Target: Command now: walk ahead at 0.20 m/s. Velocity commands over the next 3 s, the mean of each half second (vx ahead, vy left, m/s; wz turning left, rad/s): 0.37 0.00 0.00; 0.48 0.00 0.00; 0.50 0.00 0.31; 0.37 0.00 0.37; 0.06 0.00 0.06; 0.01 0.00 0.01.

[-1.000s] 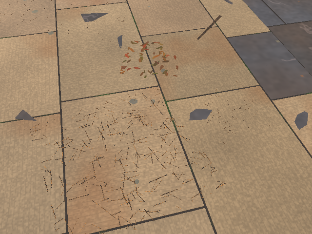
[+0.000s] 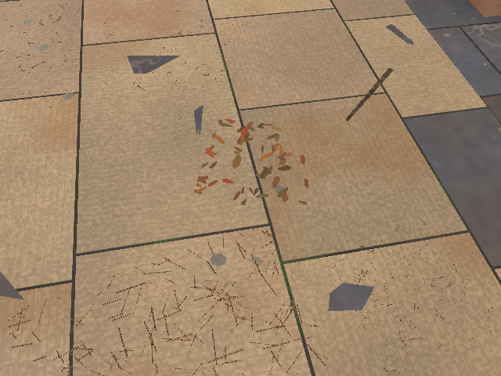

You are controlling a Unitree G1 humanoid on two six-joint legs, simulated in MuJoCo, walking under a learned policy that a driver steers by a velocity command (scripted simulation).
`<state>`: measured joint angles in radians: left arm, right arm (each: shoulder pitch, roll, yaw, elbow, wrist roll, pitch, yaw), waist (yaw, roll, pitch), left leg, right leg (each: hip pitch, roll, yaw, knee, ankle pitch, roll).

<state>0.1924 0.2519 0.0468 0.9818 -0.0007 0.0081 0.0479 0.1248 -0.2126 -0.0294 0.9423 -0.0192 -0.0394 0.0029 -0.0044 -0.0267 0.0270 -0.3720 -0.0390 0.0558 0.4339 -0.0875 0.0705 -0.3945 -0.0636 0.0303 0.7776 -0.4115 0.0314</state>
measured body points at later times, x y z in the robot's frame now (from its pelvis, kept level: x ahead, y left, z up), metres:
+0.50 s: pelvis +0.15 +0.03 +0.00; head +0.17 +0.02 +0.45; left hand +0.05 +0.28 -0.14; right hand +0.37 -0.21 -0.10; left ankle +0.25 +0.15 -0.73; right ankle +0.02 -0.13 -0.73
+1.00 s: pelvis +0.41 +0.04 +0.00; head +0.44 +0.04 +0.45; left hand +0.63 +0.27 -0.10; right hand +0.34 -0.22 -0.14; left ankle +0.25 +0.15 -0.73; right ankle +0.60 -0.08 -0.71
